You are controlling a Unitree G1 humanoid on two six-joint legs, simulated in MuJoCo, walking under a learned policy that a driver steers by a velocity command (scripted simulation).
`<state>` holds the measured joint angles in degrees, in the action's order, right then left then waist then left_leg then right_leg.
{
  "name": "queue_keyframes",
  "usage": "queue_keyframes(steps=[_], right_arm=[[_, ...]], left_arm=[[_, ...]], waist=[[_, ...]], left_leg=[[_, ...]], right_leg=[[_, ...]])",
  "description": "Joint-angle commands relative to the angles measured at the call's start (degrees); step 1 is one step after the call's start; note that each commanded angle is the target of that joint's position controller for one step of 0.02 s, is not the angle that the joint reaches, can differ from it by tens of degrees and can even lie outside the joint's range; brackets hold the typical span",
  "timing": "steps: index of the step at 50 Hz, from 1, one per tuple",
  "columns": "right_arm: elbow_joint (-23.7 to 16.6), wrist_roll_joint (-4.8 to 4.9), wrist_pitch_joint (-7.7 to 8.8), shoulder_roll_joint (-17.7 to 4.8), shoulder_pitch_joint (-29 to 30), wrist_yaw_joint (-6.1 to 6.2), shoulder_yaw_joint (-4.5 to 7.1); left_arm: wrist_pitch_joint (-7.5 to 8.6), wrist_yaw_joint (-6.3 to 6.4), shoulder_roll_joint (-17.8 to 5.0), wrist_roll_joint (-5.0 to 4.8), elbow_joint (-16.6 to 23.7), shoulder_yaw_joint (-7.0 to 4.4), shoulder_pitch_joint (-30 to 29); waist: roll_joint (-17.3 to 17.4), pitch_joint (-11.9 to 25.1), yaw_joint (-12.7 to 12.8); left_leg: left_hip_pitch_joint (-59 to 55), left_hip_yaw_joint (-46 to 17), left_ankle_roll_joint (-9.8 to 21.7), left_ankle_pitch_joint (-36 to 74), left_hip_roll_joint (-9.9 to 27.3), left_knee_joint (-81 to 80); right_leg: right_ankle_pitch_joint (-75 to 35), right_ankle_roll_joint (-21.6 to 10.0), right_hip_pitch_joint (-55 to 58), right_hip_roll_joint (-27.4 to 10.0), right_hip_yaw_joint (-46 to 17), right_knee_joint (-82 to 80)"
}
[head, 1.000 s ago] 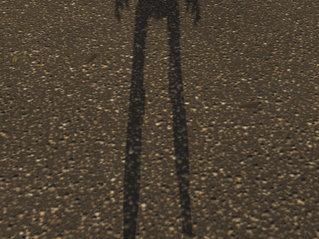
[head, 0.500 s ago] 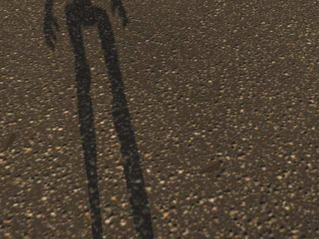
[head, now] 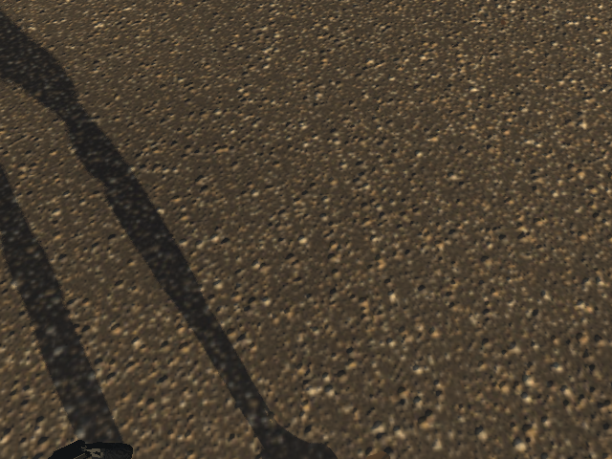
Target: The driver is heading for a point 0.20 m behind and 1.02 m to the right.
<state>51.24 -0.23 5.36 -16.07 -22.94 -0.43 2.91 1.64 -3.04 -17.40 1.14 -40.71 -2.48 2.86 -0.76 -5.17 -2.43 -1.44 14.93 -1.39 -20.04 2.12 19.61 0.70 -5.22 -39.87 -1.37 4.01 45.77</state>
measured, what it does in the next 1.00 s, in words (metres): walks ahead, turning right: right foot, then left foot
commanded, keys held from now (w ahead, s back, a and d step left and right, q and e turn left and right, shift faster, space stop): e+shift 0.16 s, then w+e+shift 0.84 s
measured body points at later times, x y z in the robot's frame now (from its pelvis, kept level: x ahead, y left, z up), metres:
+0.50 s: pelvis +0.29 -0.03 +0.01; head +0.30 -0.06 +0.46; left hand +0.42 +0.24 -0.09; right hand +0.40 -0.34 -0.07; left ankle +0.49 +0.11 -0.67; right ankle +0.26 -0.04 -0.73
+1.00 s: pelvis +0.61 -0.14 -0.01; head +0.63 -0.16 +0.44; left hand +0.96 -0.19 -0.07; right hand +0.34 -0.28 -0.12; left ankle +0.58 +0.04 -0.73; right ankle +0.61 -0.31 -0.65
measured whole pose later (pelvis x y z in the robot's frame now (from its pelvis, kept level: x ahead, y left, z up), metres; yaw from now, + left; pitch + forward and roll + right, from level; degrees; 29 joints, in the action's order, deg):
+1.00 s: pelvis +0.61 -0.14 -0.01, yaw -54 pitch +2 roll +2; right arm 48.8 -1.5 4.6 -18.4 -29.2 0.1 3.7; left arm 0.0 -5.5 -20.7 2.0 -37.1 -2.4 1.4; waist -3.4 -0.4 -4.4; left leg -6.4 10.8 0.4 -22.5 -2.6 14.1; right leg 5.4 -5.4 -47.3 -1.8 1.0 64.9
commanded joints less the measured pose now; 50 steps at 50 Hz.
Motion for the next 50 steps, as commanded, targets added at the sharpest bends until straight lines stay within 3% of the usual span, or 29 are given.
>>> queue_keyframes(steps=[1,3,4,5,6,7,8,9,10,13,16,21,28,31,33,34,35,36,37,38,39,41,44,47,50], right_arm=[[-7.2,1.52,1.26,-9.4,11.3,0.97,2.1],[-8.3,2.26,-0.45,-11.4,12.3,1.05,2.93],[-8.9,2.02,-1.34,-10.5,13.3,0.83,2.87],[-8.4,0.9,-2.45,-5.9,10.5,0.36,2.17],[-10.7,0.0,-3.97,-3.7,1.1,0.89,1.7],[-12.2,-0.88,-4.44,-4.2,-2.8,1.44,1.05],[-12.1,-0.95,-4.75,-5.1,-2.1,2.0,0.59],[-12.2,-2.38,-4.82,-7.3,3.5,1.9,0.9],[-13.4,-2.85,-5.18,-7.4,7.8,1.7,1.02],[-14.8,-3.13,-7.11,-7.0,12.5,1.37,0.68],[-15.8,-3.11,-6.42,-5.1,16.3,1.13,0.13],[-18.3,-2.81,-5.13,-5.6,25.4,1.32,0.22],[-21.4,-1.67,-3.84,-5.9,32.9,0.32,-0.02],[-22.0,-0.5,-3.11,-6.6,30.6,0.44,0.17],[-20.1,-0.07,-2.56,-9.0,21.7,1.33,1.23],[-18.5,-0.75,-1.92,-12.2,13.5,2.15,2.47],[-17.6,-2.37,-1.37,-16.7,3.8,3.17,3.78],[-17.6,-3.4,-2.04,-19.6,1.8,3.77,4.29],[-17.4,-2.69,-2.48,-15.8,6.6,3.36,4.39],[-17.6,-2.24,-2.63,-10.8,8.1,3.02,3.11],[-16.5,-2.4,-2.56,-8.9,7.7,2.66,2.43],[-13.5,-2.41,-1.78,-7.5,4.1,2.2,1.68],[-10.1,-1.18,-0.51,-5.1,0.2,0.66,1.01],[-8.4,-1.01,0.45,-4.5,0.4,0.09,0.51],[-5.5,-1.28,0.92,-4.7,-3.5,0.52,0.34]], left_arm=[[-0.16,-1.08,-0.6,0.53,-0.6,-0.37,11.4],[-0.43,0.32,-3.9,1.14,-3.1,-2.32,22.5],[-0.45,1.57,-6.5,1.29,-5.3,-3.75,29.2],[-0.43,3.2,-10.4,0.36,-5.1,-4.92,24.4],[-0.87,2.87,-15.6,-0.05,-1.8,-5.58,19.9],[-0.92,2.24,-16.8,-1.47,1.1,-6.4,19.0],[-1.61,3.04,-14.3,-1.1,3.4,-6.21,14.1],[-1.94,3.5,-9.6,-1.28,3.5,-5.03,12.3],[-1.79,3.65,-7.8,-1.22,2.3,-4.36,12.0],[-0.8,3.04,-8.0,-1.05,0.9,-4.41,13.2],[-0.1,2.54,-9.0,-0.55,0.5,-4.86,14.9],[0.7,2.09,-8.8,-0.93,-0.9,-4.86,21.1],[1.19,1.66,-9.2,-0.68,-1.0,-4.58,22.2],[1.34,1.75,-9.9,-0.68,-0.4,-4.68,18.5],[1.8,1.74,-10.5,-0.64,-0.1,-4.56,15.4],[2.62,1.51,-10.1,-0.96,-0.6,-4.31,15.3],[3.57,1.61,-6.2,-1.79,0.1,-3.15,16.0],[3.34,2.04,-2.4,-3.51,2.1,-1.47,17.7],[2.45,2.83,-5.8,-1.77,1.5,-1.04,14.8],[1.78,2.27,-8.7,0.17,1.3,-1.81,10.1],[1.34,1.23,-8.4,1.16,1.3,-2.01,8.5],[0.2,-0.61,-6.1,1.87,1.8,-1.49,6.9],[-0.81,-1.82,-3.4,1.11,4.6,-0.22,2.7],[-0.78,-2.49,-2.7,0.77,7.7,0.68,-2.8],[-1.01,-3.37,-2.1,0.76,10.1,1.68,-10.4]], waist=[[5.6,5.5,8.6],[5.5,11.3,13.6],[3.5,13.8,16.4],[-5.7,8.2,11.9],[-9.3,11.5,4.0],[-7.4,23.5,3.7],[-4.4,24.0,3.3],[3.2,19.1,3.3],[3.3,15.1,2.8],[3.7,10.3,2.3],[3.2,8.4,3.9],[-0.3,4.5,8.3],[-4.4,1.9,10.6],[-5.6,2.3,8.0],[-4.0,5.9,2.3],[-0.2,10.4,-2.3],[9.8,17.9,-5.7],[20.2,23.3,-3.7],[14.8,17.3,-2.3],[6.9,11.8,-2.5],[2.3,7.8,-2.0],[3.9,3.6,-1.2],[5.9,2.1,-0.7],[5.7,-0.3,0.8],[3.8,-4.0,-0.1]], left_leg=[[12.2,1.0,3.6,53.1,10.0,3.6],[11.8,-0.4,2.6,54.3,11.8,21.7],[14.9,-1.2,1.0,42.8,10.3,36.2],[24.1,-1.1,-1.0,-8.7,1.7,54.1],[33.6,-6.1,-3.7,-21.3,-3.6,72.1],[35.9,-16.3,-3.9,-17.0,-1.8,73.4],[39.3,-18.3,-3.4,-13.2,-1.3,72.4],[39.7,-19.8,-3.0,-9.1,1.3,65.1],[38.5,-20.5,-2.4,-7.8,2.1,58.7],[31.9,-20.4,-2.1,-4.0,2.8,45.6],[34.7,-21.1,-2.5,1.6,2.7,38.4],[43.9,-22.3,-3.5,10.8,1.6,27.6],[38.4,-21.5,-3.5,11.5,-2.3,16.2],[25.2,-21.6,-3.1,11.9,-3.8,9.2],[6.8,-20.2,-1.7,11.2,-4.3,4.8],[-6.2,-22.2,-0.2,8.1,-1.4,4.6],[-18.4,-32.3,2.6,-7.2,10.5,3.0],[-27.3,-57.5,8.2,-25.0,23.5,-3.8],[-18.4,-62.6,9.3,-28.7,23.4,-4.8],[-11.8,-53.1,8.0,-23.3,20.3,-3.8],[-7.0,-43.9,7.2,-14.7,17.4,-4.6],[-3.0,-32.9,5.2,-3.5,13.4,-6.9],[-1.5,-23.6,3.1,12.5,12.1,-8.0],[3.7,-13.1,1.4,28.4,10.0,-10.3],[4.1,-5.4,-0.5,41.0,7.7,-12.5]], right_leg=[[-8.1,-1.0,24.4,5.1,5.1,-7.9],[-4.3,-3.7,35.2,7.1,3.3,-8.7],[-5.1,-5.0,42.3,7.1,0.3,-11.3],[-24.0,-6.7,43.0,1.2,-8.9,-14.3],[-69.3,-14.5,47.2,-10.5,-30.5,-10.0],[-67.0,-20.4,52.9,-15.6,-40.3,-15.6],[-36.5,-22.3,50.4,-16.0,-45.6,-22.4],[-9.1,-18.8,43.8,-11.2,-43.7,-26.8],[6.6,-16.0,38.5,-7.2,-41.4,-29.8],[22.0,-11.7,27.9,-2.1,-37.3,-34.6],[24.9,-11.1,28.4,-0.5,-37.8,-35.3],[26.1,-10.4,36.2,-0.6,-41.7,-35.8],[21.0,-10.0,34.4,1.2,-43.9,-32.9],[16.6,-8.2,29.1,1.4,-45.6,-31.1],[6.3,-5.0,22.5,2.7,-43.5,-24.0],[1.4,-2.9,17.4,6.1,-38.7,-12.3],[12.7,-1.1,11.5,10.9,-28.3,5.2],[34.0,0.6,-3.2,15.0,-20.2,18.4],[24.3,-0.3,-7.3,7.5,-16.8,23.8],[18.9,-0.4,-6.9,4.9,-15.1,25.1],[16.1,0.0,-6.6,2.8,-13.4,24.9],[14.1,0.4,-7.7,-0.1,-10.8,25.1],[10.8,0.0,-11.6,-1.9,-8.6,28.5],[4.3,0.1,-10.0,-1.5,-5.6,24.8],[2.0,-0.9,-7.3,-0.2,1.6,13.3]])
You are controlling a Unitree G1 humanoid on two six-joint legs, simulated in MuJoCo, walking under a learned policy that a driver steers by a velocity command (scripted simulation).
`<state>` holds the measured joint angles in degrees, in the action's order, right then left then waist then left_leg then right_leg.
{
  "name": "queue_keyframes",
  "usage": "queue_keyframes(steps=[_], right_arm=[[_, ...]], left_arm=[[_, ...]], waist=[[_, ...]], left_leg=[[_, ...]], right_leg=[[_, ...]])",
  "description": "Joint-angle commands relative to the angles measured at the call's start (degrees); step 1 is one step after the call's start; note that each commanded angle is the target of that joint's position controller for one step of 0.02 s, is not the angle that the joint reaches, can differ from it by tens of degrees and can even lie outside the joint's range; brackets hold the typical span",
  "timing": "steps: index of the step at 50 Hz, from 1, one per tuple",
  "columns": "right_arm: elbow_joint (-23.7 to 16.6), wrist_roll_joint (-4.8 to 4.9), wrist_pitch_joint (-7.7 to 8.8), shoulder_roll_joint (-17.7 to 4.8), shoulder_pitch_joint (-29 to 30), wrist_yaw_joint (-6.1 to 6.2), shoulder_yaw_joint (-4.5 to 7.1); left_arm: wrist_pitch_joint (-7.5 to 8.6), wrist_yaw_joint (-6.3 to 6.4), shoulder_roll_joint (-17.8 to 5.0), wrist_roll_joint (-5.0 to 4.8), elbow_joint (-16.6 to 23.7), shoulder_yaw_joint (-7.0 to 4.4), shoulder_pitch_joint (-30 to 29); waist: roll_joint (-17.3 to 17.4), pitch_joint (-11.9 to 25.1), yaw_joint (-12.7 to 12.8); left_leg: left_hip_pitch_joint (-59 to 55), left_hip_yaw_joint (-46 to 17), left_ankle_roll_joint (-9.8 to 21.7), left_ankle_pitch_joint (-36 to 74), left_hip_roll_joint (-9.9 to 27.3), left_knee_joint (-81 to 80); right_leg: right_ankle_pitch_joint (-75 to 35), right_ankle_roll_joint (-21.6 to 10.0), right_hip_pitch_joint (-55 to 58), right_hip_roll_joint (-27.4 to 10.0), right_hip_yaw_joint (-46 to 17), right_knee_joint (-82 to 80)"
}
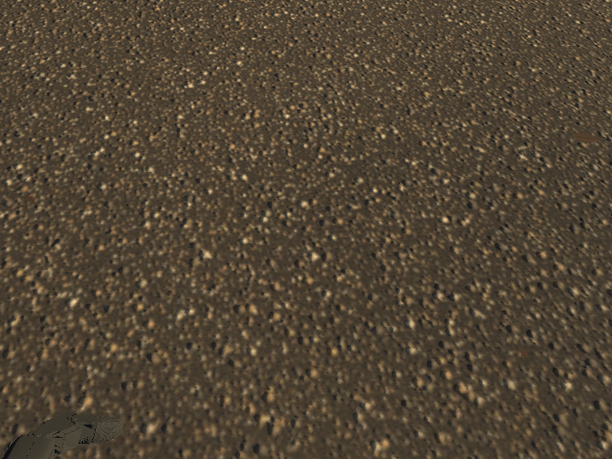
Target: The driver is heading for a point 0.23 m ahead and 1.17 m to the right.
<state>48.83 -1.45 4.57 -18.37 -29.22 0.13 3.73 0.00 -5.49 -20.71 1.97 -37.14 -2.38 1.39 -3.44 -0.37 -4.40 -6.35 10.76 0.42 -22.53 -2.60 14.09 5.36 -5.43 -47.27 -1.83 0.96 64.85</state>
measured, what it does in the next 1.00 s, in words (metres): walks ahead, turning right: right foot, then left foot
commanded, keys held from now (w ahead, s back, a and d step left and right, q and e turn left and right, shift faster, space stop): w+e+shift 1.00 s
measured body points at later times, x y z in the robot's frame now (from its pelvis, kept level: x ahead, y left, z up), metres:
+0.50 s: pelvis +0.46 -0.05 -0.01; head +0.50 -0.06 +0.44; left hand +0.60 +0.23 -0.13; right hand +0.58 -0.37 -0.06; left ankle +0.71 +0.03 -0.70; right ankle +0.26 -0.03 -0.72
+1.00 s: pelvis +0.84 -0.30 -0.04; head +0.85 -0.33 +0.41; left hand +1.17 -0.39 -0.09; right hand +0.58 -0.40 -0.17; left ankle +0.77 +0.00 -0.64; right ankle +0.90 -0.40 -0.73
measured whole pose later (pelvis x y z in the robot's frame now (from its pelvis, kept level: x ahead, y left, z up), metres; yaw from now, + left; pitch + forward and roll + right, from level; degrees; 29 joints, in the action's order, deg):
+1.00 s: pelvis +0.84 -0.30 -0.04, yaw -59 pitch +0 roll +2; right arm 49.8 -1.8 1.5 -15.1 -28.7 0.5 2.2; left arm 0.9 -3.1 -17.0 0.7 -34.9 -1.5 0.5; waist -1.6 -3.1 -1.6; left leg -5.7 14.2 -3.3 -18.9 5.7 54.0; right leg 12.7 -13.7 -32.0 6.1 7.4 43.0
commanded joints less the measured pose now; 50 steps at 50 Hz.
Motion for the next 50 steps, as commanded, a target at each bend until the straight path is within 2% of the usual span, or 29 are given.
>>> queue_keyframes(steps=[1,4,5,7,8,9,10,11,12,13,15,18,20,23,25,26,27,28,29,30,31,36,42,43,45,47,48,49,50], right_arm=[[-2.2,-0.24,1.68,-3.1,1.4,0.18,-0.41],[-1.2,-0.13,1.27,-7.8,-0.4,1.95,0.46],[-1.3,-0.16,0.62,-9.8,0.5,2.67,0.89],[-3.9,-0.46,-0.67,-11.9,7.7,2.78,1.24],[-4.1,-0.77,-1.12,-9.5,9.3,1.49,1.08],[-8.1,-2.09,-0.56,-2.5,7.1,0.86,-0.94],[-14.0,-0.11,0.53,-5.5,8.7,0.8,-0.73],[-14.7,-0.51,1.64,-7.5,13.6,0.52,-1.01],[-14.3,-0.49,1.76,-7.7,13.8,0.29,-1.0],[-13.6,-1.58,0.94,-7.4,13.8,0.31,-1.11],[-13.0,-3.11,-1.73,-6.3,11.0,-0.06,-1.39],[-17.5,-1.9,-2.43,-3.4,20.3,-1.0,-2.39],[-18.6,-0.33,-2.07,-1.7,23.7,-1.38,-3.01],[-18.8,0.4,-1.98,-3.8,25.6,-1.02,-2.31],[-16.3,0.28,-1.74,-7.9,17.0,0.03,-0.55],[-13.9,0.28,-1.54,-10.0,5.6,0.9,0.64],[-11.5,-0.95,-1.35,-14.3,-7.2,2.25,2.26],[-11.5,-3.36,-1.08,-18.8,-6.1,2.1,2.89],[-12.8,-2.5,-1.4,-15.4,2.8,1.53,2.93],[-13.8,-1.98,-1.66,-9.5,8.5,1.28,1.73],[-12.9,-1.86,-1.82,-6.8,9.9,0.95,1.09],[-5.8,-0.07,0.44,-2.1,6.2,-0.59,-0.34],[-2.9,-0.22,1.72,-4.6,6.4,0.03,-0.01],[-2.5,-0.19,1.54,-5.6,5.1,0.3,0.11],[-2.5,0.02,0.58,-9.1,3.4,1.06,0.9],[-4.1,-0.17,-1.18,-12.9,7.3,1.56,1.99],[-5.7,-0.33,-1.97,-12.9,10.4,1.36,2.11],[-6.3,-0.17,-2.39,-10.4,12.5,0.75,2.16],[-12.0,-0.85,-1.69,-3.3,6.7,-0.28,0.09]], left_arm=[[0.65,-1.2,2.1,-0.09,7.1,2.11,-10.7],[0.32,-0.73,1.1,-0.04,5.9,2.15,-8.0],[0.14,-0.15,-0.9,-0.01,4.0,1.4,-2.3],[0.32,1.75,-7.3,-0.02,-3.6,-1.81,22.4],[0.6,3.52,-9.4,-1.43,-6.2,-3.67,25.6],[0.21,4.51,-13.1,-1.87,-4.4,-4.24,20.2],[-0.43,4.89,-14.8,-0.33,-2.3,-4.84,22.6],[-0.39,5.53,-12.1,-0.66,-2.9,-4.76,22.1],[0.07,5.99,-9.8,-0.61,-3.9,-4.22,19.3],[0.96,6.31,-8.5,-0.55,-4.1,-3.75,17.0],[2.82,6.6,-6.1,-0.99,-3.4,-2.5,13.6],[4.89,5.81,-6.6,-0.92,-3.4,-2.88,11.8],[5.37,5.08,-7.2,-1.24,-4.0,-3.47,13.5],[5.14,4.61,-8.4,-1.95,-5.4,-4.14,17.8],[4.72,4.89,-10.6,-1.47,-5.7,-4.67,18.2],[4.81,4.72,-12.1,-1.21,-5.4,-4.89,15.2],[5.63,4.69,-7.1,-0.95,-3.7,-3.5,12.5],[5.67,4.89,2.1,-3.06,-0.1,-1.11,16.7],[5.16,5.45,-1.3,-2.0,0.0,-0.61,16.1],[4.21,5.21,-4.0,-0.76,-1.1,-1.18,12.9],[3.48,4.34,-4.0,-0.07,-1.2,-1.21,10.6],[0.25,1.29,2.1,0.02,3.6,0.51,3.1],[0.07,-0.4,1.9,-0.04,8.1,1.63,-7.7],[0.23,-0.51,2.1,-0.19,7.9,1.72,-8.1],[0.38,0.15,0.6,-0.41,6.1,1.06,-3.8],[0.54,1.54,-3.4,-0.78,1.3,-1.01,13.1],[0.84,2.71,-5.9,-0.92,-2.9,-2.81,25.9],[0.1,4.33,-8.6,-3.14,-4.2,-5.23,25.8],[-0.68,4.54,-14.5,-0.98,-0.9,-5.54,16.8]], waist=[[6.4,-9.3,1.7],[9.9,-4.4,5.6],[11.1,-1.1,9.3],[11.3,7.9,20.6],[3.2,7.9,19.9],[-5.9,8.9,11.1],[-3.1,19.5,12.1],[5.7,11.5,12.0],[7.6,1.7,8.1],[9.9,-2.4,4.8],[9.7,-5.4,0.2],[5.3,-8.0,0.8],[3.4,-6.5,3.0],[1.3,-3.5,5.8],[2.2,3.4,1.6],[3.3,9.0,-5.9],[7.7,16.1,-11.5],[26.9,21.3,-5.0],[25.2,17.0,-1.6],[16.1,9.6,-1.0],[9.4,4.9,-0.5],[8.3,-3.2,3.2],[5.6,-9.4,4.8],[5.7,-8.9,4.8],[8.3,-4.4,7.8],[10.8,4.6,16.7],[9.5,9.8,21.6],[-0.2,9.3,20.4],[-10.7,10.4,7.8]], left_leg=[[8.7,1.0,-3.3,49.8,11.9,-7.0],[5.4,4.2,-4.5,86.3,13.9,2.2],[4.7,3.9,-4.6,93.1,15.5,10.0],[17.2,1.2,-3.2,88.1,17.5,39.7],[30.1,1.8,-2.2,33.4,9.5,63.0],[47.2,-1.2,-1.7,-9.8,4.6,80.4],[58.0,-12.6,-3.0,-7.6,3.2,85.1],[60.0,-14.9,-2.3,-1.6,6.1,76.8],[58.0,-14.4,-2.5,0.0,7.8,70.1],[53.9,-14.3,-3.4,-1.7,9.1,66.6],[45.6,-14.2,-5.5,-4.6,11.5,57.6],[35.3,-11.4,-6.5,7.3,11.4,40.0],[26.9,-10.6,-5.4,21.5,9.1,29.7],[23.3,-10.6,-3.2,24.3,6.0,21.6],[14.1,-10.6,-2.1,15.2,2.4,19.4],[1.3,-10.0,-1.6,12.1,2.8,19.1],[-12.2,-18.5,-0.4,-3.2,11.8,18.8],[-19.6,-49.1,2.6,-21.6,28.8,5.4],[-13.2,-60.2,4.4,-28.2,29.5,-0.6],[-5.7,-49.7,4.8,-26.9,27.1,0.7],[0.6,-40.2,4.6,-16.9,24.5,1.6],[10.4,-14.8,1.6,12.4,20.4,-2.3],[11.6,4.6,0.6,36.1,15.4,-8.2],[10.3,6.4,0.0,48.4,14.8,-6.8],[4.5,7.2,-0.4,76.5,16.2,2.0],[5.1,5.6,0.4,88.0,18.8,23.1],[13.0,3.9,1.1,80.8,18.7,40.6],[27.2,3.6,-0.4,30.9,8.4,63.4],[49.2,-1.2,-3.2,-6.6,2.3,81.5]], right_leg=[[-2.6,-1.8,3.1,1.3,7.4,-10.5],[0.0,-5.0,17.8,7.2,12.7,-18.3],[2.6,-5.9,24.4,8.7,12.0,-19.3],[6.4,-10.5,52.1,8.6,4.1,-24.4],[6.0,-13.3,63.1,5.0,-2.2,-31.2],[-7.6,-15.6,69.7,-5.3,-19.1,-23.9],[7.8,-25.4,78.7,-12.4,-40.7,-37.8],[15.3,-22.0,70.2,-12.3,-43.4,-48.1],[14.3,-19.8,58.8,-10.4,-39.3,-51.5],[8.8,-18.4,50.0,-7.5,-34.9,-52.0],[5.4,-16.9,35.1,-2.7,-27.5,-53.1],[4.6,-14.7,20.0,3.4,-22.5,-56.0],[-2.6,-12.0,18.2,5.0,-21.0,-55.7],[-14.8,-9.4,29.5,2.5,-23.4,-51.3],[-30.4,-6.3,36.9,2.7,-23.2,-36.7],[-31.9,-4.5,33.1,4.1,-21.4,-22.1],[-18.9,-3.1,24.4,7.6,-17.8,-2.0],[25.0,-1.8,8.9,13.1,-12.4,14.7],[18.7,-2.7,2.5,8.3,-9.7,19.1],[13.1,-2.6,1.6,3.8,-7.8,18.0],[10.7,-2.2,2.5,1.4,-6.4,15.8],[7.5,-1.2,0.4,-2.9,-4.7,12.0],[-3.3,-3.6,6.7,-0.9,5.7,-12.7],[-3.4,-4.7,10.9,1.1,8.6,-16.3],[-0.4,-6.2,18.3,5.7,11.4,-18.5],[4.9,-8.2,35.2,8.6,9.5,-18.7],[6.3,-10.2,50.9,9.2,5.5,-23.6],[9.1,-11.7,61.9,6.3,-3.1,-30.4],[3.6,-19.0,70.1,-6.6,-30.7,-32.8]])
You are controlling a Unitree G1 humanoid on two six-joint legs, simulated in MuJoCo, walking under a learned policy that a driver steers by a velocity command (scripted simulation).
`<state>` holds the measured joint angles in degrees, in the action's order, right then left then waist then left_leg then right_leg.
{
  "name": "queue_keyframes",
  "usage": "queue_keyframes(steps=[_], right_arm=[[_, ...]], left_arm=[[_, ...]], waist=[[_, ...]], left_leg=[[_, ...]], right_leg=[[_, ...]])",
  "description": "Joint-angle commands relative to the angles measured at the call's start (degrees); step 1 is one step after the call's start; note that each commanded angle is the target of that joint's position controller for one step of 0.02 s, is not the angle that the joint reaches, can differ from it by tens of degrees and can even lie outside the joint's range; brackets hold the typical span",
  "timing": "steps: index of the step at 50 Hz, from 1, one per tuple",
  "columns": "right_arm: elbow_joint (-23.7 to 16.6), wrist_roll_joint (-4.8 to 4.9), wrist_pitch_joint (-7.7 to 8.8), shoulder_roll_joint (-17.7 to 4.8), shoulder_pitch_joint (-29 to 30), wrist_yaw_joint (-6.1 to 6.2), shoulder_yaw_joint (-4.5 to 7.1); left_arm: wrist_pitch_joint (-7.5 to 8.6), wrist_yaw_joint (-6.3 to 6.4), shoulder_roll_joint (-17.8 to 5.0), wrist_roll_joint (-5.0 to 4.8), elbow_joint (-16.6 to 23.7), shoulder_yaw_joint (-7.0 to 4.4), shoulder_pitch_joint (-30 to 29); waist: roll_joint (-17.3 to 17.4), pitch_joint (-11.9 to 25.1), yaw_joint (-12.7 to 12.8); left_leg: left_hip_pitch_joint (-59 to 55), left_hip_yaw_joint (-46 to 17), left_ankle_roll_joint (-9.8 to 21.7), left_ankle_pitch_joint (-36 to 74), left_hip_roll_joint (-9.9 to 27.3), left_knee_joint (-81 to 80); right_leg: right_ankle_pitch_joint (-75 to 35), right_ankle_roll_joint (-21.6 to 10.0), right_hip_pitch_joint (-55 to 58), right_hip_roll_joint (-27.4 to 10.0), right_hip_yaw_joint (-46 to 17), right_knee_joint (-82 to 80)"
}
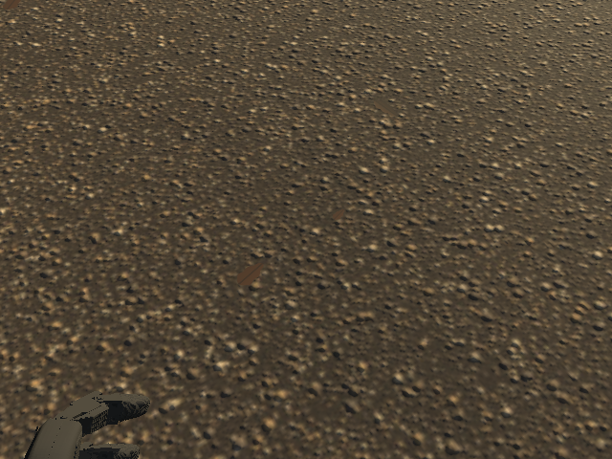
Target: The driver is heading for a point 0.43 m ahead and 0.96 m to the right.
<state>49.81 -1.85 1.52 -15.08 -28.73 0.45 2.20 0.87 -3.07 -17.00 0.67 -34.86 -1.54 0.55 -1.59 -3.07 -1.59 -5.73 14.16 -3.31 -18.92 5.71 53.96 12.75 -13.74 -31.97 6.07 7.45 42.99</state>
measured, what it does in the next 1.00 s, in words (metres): walks ahead, turning right: left foot, then right foot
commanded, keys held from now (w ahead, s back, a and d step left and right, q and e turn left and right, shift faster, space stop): w+e+shift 0.16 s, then w+shift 0.16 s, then shift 0.34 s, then e+shift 0.34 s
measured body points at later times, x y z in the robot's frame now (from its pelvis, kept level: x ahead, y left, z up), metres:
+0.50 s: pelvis +0.46 +0.02 +0.04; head +0.50 +0.01 +0.48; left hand +0.61 +0.28 -0.08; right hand +0.51 -0.27 -0.07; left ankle +0.56 +0.11 -0.69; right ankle +0.27 -0.02 -0.57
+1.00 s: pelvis +0.63 -0.04 +0.04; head +0.67 -0.09 +0.49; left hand +0.86 +0.15 -0.07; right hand +0.64 -0.35 -0.08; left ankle +0.70 +0.09 -0.63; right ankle +0.69 -0.14 -0.69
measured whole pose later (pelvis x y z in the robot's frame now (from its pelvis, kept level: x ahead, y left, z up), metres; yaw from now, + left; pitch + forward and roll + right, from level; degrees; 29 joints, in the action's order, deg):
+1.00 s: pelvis +0.63 -0.04 +0.04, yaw -33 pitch +1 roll +1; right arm 39.7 -1.3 -3.1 -16.2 -6.2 1.5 1.6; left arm -1.4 -0.1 -16.1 0.5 -43.8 -3.8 12.7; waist 1.3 -5.5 1.7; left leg 27.3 -3.2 -2.3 -28.1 -0.5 57.5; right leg 2.7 -5.1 -22.6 9.6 -8.9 25.3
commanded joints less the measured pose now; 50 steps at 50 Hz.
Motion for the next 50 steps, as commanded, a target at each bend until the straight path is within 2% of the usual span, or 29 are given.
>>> queue_keyframes(steps=[1,2,3,4,6,8,10,13,15,17,18,19,20,21,22,23,24,26,30,32,36,38,39,40,41,42,44,46,50], right_arm=[[-16.8,0.31,2.96,-9.6,10.7,-0.6,1.47],[-17.1,0.29,4.08,-9.8,14.0,-0.65,1.05],[-17.1,-0.01,4.23,-9.4,15.8,-0.48,0.69],[-16.4,-1.14,3.54,-8.8,16.1,-0.23,0.36],[-15.3,-2.5,1.06,-8.8,13.5,-0.34,0.21],[-17.9,-2.07,0.25,-7.1,19.8,-0.86,-0.44],[-19.9,-1.0,0.7,-4.2,25.5,-1.58,-1.64],[-19.8,0.05,1.32,-3.6,28.3,-2.12,-1.91],[-19.9,0.04,1.44,-5.4,29.8,-1.94,-1.23],[-17.9,-0.59,1.84,-8.4,23.3,-0.97,0.29],[-15.7,-0.6,2.38,-9.6,15.2,-0.27,1.15],[-13.0,-0.9,2.94,-11.6,5.4,0.56,1.98],[-12.1,-3.07,3.65,-17.4,-1.2,0.85,3.31],[-10.9,-1.66,3.13,-17.3,-1.8,-0.66,3.96],[-12.1,-0.46,2.91,-12.8,4.1,-1.09,3.23],[-11.6,-0.05,3.19,-7.9,7.9,-1.38,1.88],[-10.4,-0.12,3.33,-5.8,8.3,-1.39,1.17],[-7.5,0.65,3.75,-5.3,6.8,-1.09,0.58],[-6.3,0.81,4.22,-7.5,13.0,-1.57,0.6],[-5.7,1.3,3.87,-7.1,13.6,-1.96,0.53],[-5.1,2.29,2.94,-9.4,12.7,-1.01,1.59],[-4.7,2.0,1.66,-10.0,10.3,-0.04,1.88],[-5.2,1.33,0.9,-11.3,7.3,0.35,2.39],[-7.3,0.87,-0.13,-8.1,3.0,0.33,1.9],[-7.8,1.21,-1.76,-6.8,1.1,0.8,1.26],[-7.5,0.8,-2.66,-7.6,3.5,1.12,1.26],[-9.5,0.51,-3.1,-7.6,11.9,1.6,1.24],[-10.3,0.14,-4.11,-7.5,12.7,1.47,1.2],[-12.4,0.74,-5.33,-6.3,16.5,1.21,0.92]], left_arm=[[-2.18,2.68,-18.2,1.21,-1.2,-6.79,22.2],[-1.62,3.3,-15.5,0.96,-3.4,-6.53,22.1],[-0.57,3.7,-12.9,0.57,-5.0,-5.85,21.0],[0.64,4.14,-12.2,0.61,-5.2,-5.43,18.9],[2.44,4.19,-9.5,0.2,-5.0,-4.06,16.5],[3.65,3.57,-9.5,0.03,-5.4,-3.9,16.7],[4.39,3.12,-8.9,0.24,-6.3,-3.94,17.1],[5.2,2.29,-8.5,-1.17,-8.9,-3.89,21.4],[5.05,2.59,-9.4,-0.87,-10.5,-4.02,24.1],[4.64,3.21,-12.1,-0.15,-11.8,-4.48,25.5],[4.35,3.37,-13.3,0.26,-12.2,-4.72,24.5],[4.52,3.45,-11.7,0.47,-11.8,-4.38,22.2],[4.68,3.68,-3.3,-1.71,-9.9,-2.62,27.7],[4.64,4.29,-4.4,-1.95,-10.3,-2.22,30.4],[4.19,4.86,-6.2,-0.63,-10.6,-2.38,25.5],[4.12,4.49,-6.2,-0.07,-9.9,-2.15,19.5],[3.8,3.95,-5.3,0.35,-9.2,-1.94,16.0],[2.22,2.76,-2.9,1.55,-8.3,-1.55,15.1],[1.03,1.53,0.0,1.48,-7.0,-0.1,14.9],[1.01,0.77,0.8,0.83,-7.0,0.84,12.0],[0.97,0.53,-2.7,1.44,-6.9,-0.02,9.7],[1.64,0.72,-4.7,2.34,-7.6,-1.17,12.7],[2.11,1.11,-8.2,2.33,-7.6,-2.33,15.6],[1.83,1.86,-12.4,1.54,-6.9,-3.57,17.5],[0.91,2.07,-12.5,-1.45,-6.7,-4.35,20.0],[0.27,2.46,-10.8,-1.78,-5.7,-4.46,17.5],[-0.85,3.4,-6.9,-0.71,-5.7,-3.61,13.1],[-1.45,3.68,-5.8,-0.49,-5.5,-3.6,12.0],[-2.2,2.98,-8.5,0.16,-5.3,-5.15,12.7]], waist=[[-4.8,21.6,9.2],[1.4,12.2,7.8],[5.3,4.3,4.7],[6.8,1.3,2.0],[6.7,-0.1,-1.6],[5.5,-2.4,-0.8],[3.8,-3.2,0.8],[2.0,-1.0,4.4],[1.1,-0.4,5.7],[0.3,4.2,3.0],[-0.2,7.8,-1.7],[-0.6,11.2,-7.0],[13.6,20.8,-5.1],[19.7,29.4,-4.4],[11.2,22.6,-3.1],[6.1,14.7,-3.0],[4.2,10.5,-2.8],[4.7,6.0,-0.6],[7.3,5.5,4.4],[10.4,6.7,3.5],[8.3,5.1,3.3],[5.7,5.9,3.9],[-0.3,7.9,4.3],[-12.0,11.9,2.3],[-12.2,20.3,3.3],[-5.4,17.8,3.1],[-1.4,8.5,1.8],[-2.6,8.6,0.5],[-1.7,10.0,0.8]], left_leg=[[55.0,-16.6,0.7,-8.2,-6.2,43.8],[57.5,-18.5,1.1,-5.3,-2.8,36.8],[55.0,-18.5,1.0,-3.7,-0.5,29.3],[50.7,-18.4,0.5,-4.6,0.7,25.4],[43.6,-18.1,-1.2,-7.1,2.6,17.9],[40.2,-16.1,-2.2,-4.0,3.1,7.2],[34.7,-14.3,-1.6,11.1,2.2,-4.5],[26.2,-12.4,1.5,28.1,-0.5,-16.0],[27.6,-12.1,3.6,26.3,-2.2,-20.7],[23.0,-10.9,5.5,17.8,-6.8,-22.5],[15.4,-10.7,6.3,17.4,-7.6,-24.8],[3.5,-13.6,7.2,20.2,-3.2,-24.9],[-15.3,-35.1,14.3,36.0,15.7,-21.0],[-21.2,-54.2,19.7,48.9,22.2,-26.2],[-13.6,-46.7,18.8,49.4,19.5,-26.6],[-6.2,-38.4,17.3,51.8,16.4,-27.9],[-1.9,-33.1,16.1,52.6,14.0,-29.1],[7.2,-27.6,14.7,54.4,11.6,-33.1],[18.1,-16.0,13.2,58.0,6.9,-37.1],[21.2,-11.5,11.0,51.8,2.8,-37.6],[17.4,-11.1,8.9,42.6,6.2,-32.6],[16.0,-8.8,7.3,38.6,4.4,-20.7],[18.4,-6.3,5.0,28.4,1.0,-9.0],[29.8,-4.5,2.6,-13.2,-7.6,10.9],[35.4,-12.7,2.3,-21.6,-9.8,19.0],[37.4,-16.3,2.1,-18.7,-7.1,21.0],[39.0,-17.5,1.8,-11.8,-4.8,14.6],[34.8,-17.4,1.2,-9.4,-5.0,9.1],[31.4,-18.0,0.7,-8.1,-7.2,0.0]], right_leg=[[9.2,-16.4,58.9,-19.3,-52.9,-22.1],[12.9,-13.7,50.2,-19.9,-54.1,-28.8],[8.4,-11.5,39.9,-17.6,-49.3,-29.8],[2.0,-9.9,31.9,-14.4,-43.8,-29.3],[-3.7,-8.9,20.3,-10.4,-36.6,-29.7],[-4.7,-8.1,12.1,-7.2,-32.9,-32.3],[-9.7,-5.4,8.3,-4.3,-28.4,-33.5],[-20.3,-2.1,12.7,-5.7,-26.8,-34.8],[-30.2,-0.5,23.1,-8.0,-26.7,-31.8],[-51.9,2.2,32.8,-9.1,-25.8,-19.7],[-56.4,4.4,33.3,-8.5,-24.3,-8.3],[-48.9,6.1,26.0,-6.0,-23.2,5.4],[-11.5,9.8,9.0,1.6,-17.4,32.1],[15.9,10.8,-0.2,6.6,-16.9,43.1],[11.5,10.6,-2.8,1.6,-18.2,43.0],[9.1,10.8,-4.4,-0.7,-16.8,39.1],[10.1,10.6,-6.2,-2.1,-16.2,36.2],[10.7,10.8,-3.2,-2.7,-16.1,29.9],[2.7,12.0,5.4,-2.4,-11.4,8.3],[-8.8,11.8,14.0,-2.3,-7.7,-2.7],[-12.8,10.1,16.3,-4.0,-7.8,-9.2],[-10.7,7.9,19.9,-2.5,-7.9,-13.0],[-29.4,5.3,24.3,-6.6,-14.8,-15.0],[-62.2,-3.2,33.1,-21.7,-33.1,-13.8],[-62.6,-10.2,38.4,-25.9,-42.5,-15.7],[-50.0,-9.6,35.6,-23.4,-40.9,-17.5],[-35.3,-4.7,26.2,-16.6,-35.4,-21.3],[-29.5,-1.7,22.2,-12.9,-33.5,-23.1],[-15.4,-0.3,19.4,-10.3,-36.5,-25.5]])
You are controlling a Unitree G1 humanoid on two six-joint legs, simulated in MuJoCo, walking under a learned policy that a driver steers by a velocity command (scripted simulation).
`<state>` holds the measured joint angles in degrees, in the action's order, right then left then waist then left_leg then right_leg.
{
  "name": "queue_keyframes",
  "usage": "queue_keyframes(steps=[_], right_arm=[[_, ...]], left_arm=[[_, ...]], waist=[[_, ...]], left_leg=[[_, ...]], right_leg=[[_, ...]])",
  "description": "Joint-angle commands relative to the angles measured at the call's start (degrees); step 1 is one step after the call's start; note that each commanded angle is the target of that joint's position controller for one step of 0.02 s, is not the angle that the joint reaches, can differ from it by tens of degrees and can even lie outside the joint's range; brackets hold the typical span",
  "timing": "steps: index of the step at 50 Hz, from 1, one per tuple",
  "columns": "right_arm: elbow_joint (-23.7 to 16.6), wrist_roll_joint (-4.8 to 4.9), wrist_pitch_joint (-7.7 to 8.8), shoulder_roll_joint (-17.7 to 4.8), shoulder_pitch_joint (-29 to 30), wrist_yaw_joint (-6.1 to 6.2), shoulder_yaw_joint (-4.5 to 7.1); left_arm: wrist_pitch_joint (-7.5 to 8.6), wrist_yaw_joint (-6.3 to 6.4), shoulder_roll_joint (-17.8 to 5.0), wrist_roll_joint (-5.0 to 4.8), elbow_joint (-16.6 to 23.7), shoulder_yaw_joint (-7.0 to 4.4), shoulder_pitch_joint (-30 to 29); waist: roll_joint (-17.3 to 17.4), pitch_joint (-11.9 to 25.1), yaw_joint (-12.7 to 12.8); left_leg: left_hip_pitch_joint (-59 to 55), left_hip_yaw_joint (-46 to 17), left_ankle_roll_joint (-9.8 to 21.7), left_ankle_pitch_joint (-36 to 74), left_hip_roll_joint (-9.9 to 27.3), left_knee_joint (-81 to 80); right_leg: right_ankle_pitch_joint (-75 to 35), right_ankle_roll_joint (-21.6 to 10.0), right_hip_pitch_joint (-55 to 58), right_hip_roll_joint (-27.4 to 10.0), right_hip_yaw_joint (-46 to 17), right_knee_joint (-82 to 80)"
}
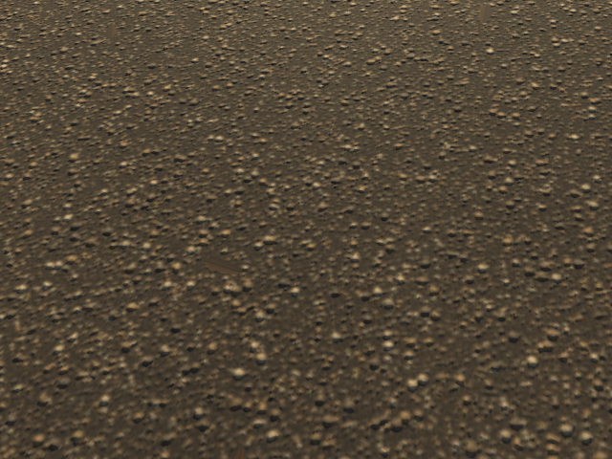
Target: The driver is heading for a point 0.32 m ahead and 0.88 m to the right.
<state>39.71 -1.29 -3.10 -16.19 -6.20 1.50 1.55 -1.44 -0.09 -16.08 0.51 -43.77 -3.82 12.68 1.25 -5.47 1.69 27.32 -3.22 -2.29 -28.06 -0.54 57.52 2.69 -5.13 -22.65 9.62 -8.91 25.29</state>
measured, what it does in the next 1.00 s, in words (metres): steps on the spot, turning right: left foot, then right foot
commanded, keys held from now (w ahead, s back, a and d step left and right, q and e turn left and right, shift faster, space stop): e+shift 0.68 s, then w+e+shift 0.32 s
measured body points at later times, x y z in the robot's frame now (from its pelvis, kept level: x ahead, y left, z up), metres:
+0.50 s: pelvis +0.01 +0.04 +0.01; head +0.05 +0.03 +0.46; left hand +0.25 +0.24 -0.10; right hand +0.02 -0.28 -0.08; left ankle +0.05 +0.14 -0.73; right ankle -0.05 -0.08 -0.67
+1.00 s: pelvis +0.05 -0.04 +0.01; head +0.05 -0.06 +0.46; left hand +0.33 +0.08 -0.09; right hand -0.07 -0.35 -0.08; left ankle +0.21 -0.01 -0.70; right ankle -0.06 -0.06 -0.73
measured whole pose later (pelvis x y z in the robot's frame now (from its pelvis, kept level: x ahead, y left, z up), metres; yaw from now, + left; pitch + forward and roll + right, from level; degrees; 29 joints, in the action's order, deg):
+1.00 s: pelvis +0.05 -0.04 +0.01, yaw -56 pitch +2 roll +0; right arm 37.8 -1.1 -1.2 -19.2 -7.6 -1.2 3.2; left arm -0.1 -2.0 -18.6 0.9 -40.5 -3.9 20.0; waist 1.4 1.1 3.1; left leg 27.5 -3.6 -4.7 -15.6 0.8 39.3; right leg 16.8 -5.1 -8.5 8.6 -16.6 24.4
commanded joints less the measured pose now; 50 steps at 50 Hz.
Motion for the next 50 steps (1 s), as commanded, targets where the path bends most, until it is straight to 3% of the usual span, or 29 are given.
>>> queue_keyframes(steps=[1,6,9,10,11,12,13,14,15,17,19,22,26,29,30,31,32,33,34,35,36,38,41,48,50], right_arm=[[-2.8,0.23,-0.82,-5.3,-4.9,0.22,1.56],[-3.7,0.71,-0.1,-5.9,-1.8,0.73,1.63],[-2.4,1.0,0.71,-6.2,-6.4,1.78,1.81],[-1.8,0.66,1.16,-7.9,-8.4,2.48,2.33],[-3.0,0.01,1.34,-13.8,-7.8,2.88,3.63],[-4.9,-0.72,1.17,-16.1,-0.5,2.56,4.01],[-5.3,-0.45,0.92,-11.1,1.8,2.37,2.89],[-5.8,-0.26,0.97,-7.9,4.1,2.12,1.95],[-6.2,-0.34,1.05,-6.9,5.8,1.86,1.61],[-7.0,-0.51,1.05,-6.4,5.5,1.68,1.26],[-5.8,-0.53,1.22,-7.5,0.4,1.46,1.64],[-3.7,-0.45,1.43,-9.9,-6.0,1.09,2.87],[-3.1,-0.38,1.56,-11.5,-6.1,-0.49,3.98],[-2.8,0.88,1.65,-12.1,-6.7,-1.41,4.43],[-2.7,1.62,1.5,-12.1,-6.2,-1.62,4.55],[-2.4,1.76,1.47,-11.5,-7.5,-1.87,4.55],[-4.6,0.34,0.92,-6.2,-9.7,-2.15,3.3],[-9.1,-0.69,0.04,-6.0,-2.8,-1.3,2.53],[-8.7,-0.32,-0.22,-7.6,-0.3,-0.89,2.82],[-8.0,0.1,0.24,-8.1,-0.9,-1.12,2.97],[-7.1,-0.17,0.73,-9.3,-0.9,-1.49,3.37],[-5.8,-1.53,0.6,-10.6,-1.9,-2.18,3.95],[-5.6,-1.42,1.21,-8.9,-1.0,-2.82,3.54],[-7.8,0.16,3.08,-7.2,6.5,-2.73,2.5],[-7.5,1.14,3.62,-7.6,4.0,-2.24,2.51]], left_arm=[[-0.13,-0.15,-9.9,0.45,3.7,-3.23,0.7],[-0.98,-0.87,-11.0,0.78,3.8,-4.45,0.8],[-1.14,-1.08,-10.5,0.18,3.9,-4.56,-1.3],[-0.88,-0.83,-9.3,-0.41,4.0,-4.2,-1.3],[-0.72,-0.34,-6.4,-1.54,5.1,-3.61,0.3],[-0.49,-0.01,-8.4,0.02,4.8,-4.34,0.8],[-0.61,-0.2,-12.9,1.84,3.9,-5.39,-0.1],[-1.0,-0.82,-11.7,1.93,3.2,-5.37,1.8],[-1.7,-1.53,-10.2,1.93,2.6,-4.91,3.9],[-2.53,-2.65,-8.9,0.82,2.5,-4.08,5.1],[-2.61,-2.92,-8.1,0.26,4.5,-3.25,0.4],[-2.59,-3.45,-6.6,0.22,6.9,-2.17,-4.1],[-2.63,-3.7,-5.5,-0.76,9.0,-1.28,-5.7],[-2.69,-3.07,-6.3,-0.44,9.9,-1.63,-5.5],[-2.39,-2.58,-6.4,0.19,9.3,-1.82,-3.0],[-1.7,-1.75,-9.0,1.19,7.8,-2.67,1.9],[-1.03,-0.87,-17.1,1.14,8.3,-4.09,2.8],[-0.71,-0.7,-21.3,-0.64,8.8,-5.95,7.5],[-0.69,-0.44,-17.5,-0.87,7.8,-5.18,7.5],[-1.03,-0.1,-14.8,-0.73,7.6,-4.34,4.9],[-1.5,-0.24,-12.9,-0.12,8.2,-3.68,1.2],[-1.19,-0.88,-11.5,0.15,8.9,-2.85,-0.4],[0.36,-1.48,-12.5,0.36,7.6,-2.97,2.2],[2.49,-1.64,-13.6,0.42,7.9,-3.05,3.2],[2.99,-1.81,-13.6,0.15,9.3,-3.01,-0.5]], waist=[[-5.2,12.1,-2.1],[-7.8,10.0,-0.8],[-9.2,9.0,-3.3],[-6.8,8.8,-4.3],[4.7,10.9,-3.3],[12.9,7.4,-1.8],[5.1,5.1,-0.3],[3.4,4.6,1.7],[3.8,4.8,3.0],[5.5,4.4,2.1],[5.7,2.9,-1.2],[7.5,4.3,-4.5],[11.0,7.3,-4.5],[11.8,8.3,-3.6],[9.6,9.0,-1.2],[2.5,10.7,1.9],[-14.4,10.2,-0.9],[-16.8,14.2,4.4],[-10.4,12.9,4.4],[-9.1,10.3,2.6],[-8.5,7.8,1.2],[-10.3,5.8,0.4],[-7.7,4.2,0.1],[-8.5,2.4,1.6],[-8.2,2.8,-0.7]], left_leg=[[-2.0,-1.0,-0.2,2.0,-1.5,-5.3],[-7.2,-2.0,1.5,4.5,-4.3,-15.2],[-19.2,-1.4,3.4,7.9,-5.7,-30.4],[-25.6,-3.4,4.4,9.5,-1.9,-38.9],[-29.8,-17.1,8.5,-1.3,12.5,-45.5],[-21.8,-28.5,13.6,-2.6,23.9,-50.4],[-14.5,-20.9,14.7,4.4,22.2,-49.1],[-11.0,-14.2,13.2,11.6,17.8,-46.4],[-11.2,-8.5,12.0,17.3,14.8,-44.5],[-13.6,-2.2,11.9,24.1,13.1,-42.5],[-19.6,-0.1,12.4,28.0,13.6,-41.1],[-27.7,1.8,13.2,40.0,16.6,-37.9],[-25.0,8.8,11.0,47.8,17.5,-33.4],[-23.2,11.2,8.3,46.0,19.3,-28.0],[-19.9,13.2,6.0,42.7,19.1,-23.0],[-11.6,15.4,2.5,33.4,17.1,-12.9],[5.6,17.4,-1.2,-8.2,9.9,2.4],[12.2,6.9,-2.9,-13.2,4.5,8.7],[13.8,3.3,-2.9,-8.7,6.6,11.1],[12.8,2.1,-2.1,-2.6,7.3,8.5],[11.8,1.8,-1.6,2.2,7.4,4.9],[10.5,2.4,-1.6,5.9,5.3,2.6],[10.6,1.9,-2.0,8.5,3.7,-3.4],[4.0,0.2,-2.8,12.3,0.9,-18.0],[-7.0,-0.9,-1.8,13.8,0.4,-22.7]], right_leg=[[-0.5,-8.5,9.4,-13.5,-21.5,-8.7],[13.0,-5.4,6.4,-11.2,-26.6,-10.7],[17.3,-0.8,0.2,-8.3,-27.5,-10.5],[25.0,2.7,-4.5,-4.9,-25.1,-8.2],[32.7,6.4,-10.9,1.3,-15.8,4.7],[28.3,7.3,-15.4,5.3,-1.5,23.7],[23.2,7.8,-11.5,-1.5,-0.4,32.2],[20.4,7.2,-7.6,-1.5,0.5,37.2],[18.4,7.0,-7.1,-1.9,1.2,42.9],[17.4,7.3,-9.5,-3.4,4.1,47.9],[17.3,8.2,-13.2,-5.8,6.0,42.0],[20.5,9.2,-13.3,-8.3,8.4,33.2],[23.0,7.1,-1.4,-8.6,13.0,20.6],[20.6,5.2,4.8,-7.5,14.8,11.4],[15.2,4.0,10.1,-7.1,14.3,4.4],[7.5,2.1,20.1,-9.1,7.1,-3.5],[-17.3,-1.9,28.5,-25.2,-15.7,-4.5],[-33.9,-12.8,27.3,-31.0,-23.8,-1.9],[-29.7,-12.9,28.9,-27.7,-18.2,-1.8],[-8.4,-11.1,25.4,-23.1,-14.9,-4.8],[13.7,-9.0,21.5,-19.1,-14.4,-8.7],[31.8,-9.0,17.6,-16.4,-17.0,-13.5],[34.1,-9.7,16.3,-15.8,-19.5,-14.9],[28.2,-10.0,9.5,-13.9,-23.5,-11.3],[26.8,-8.5,2.6,-13.3,-24.9,-10.2]])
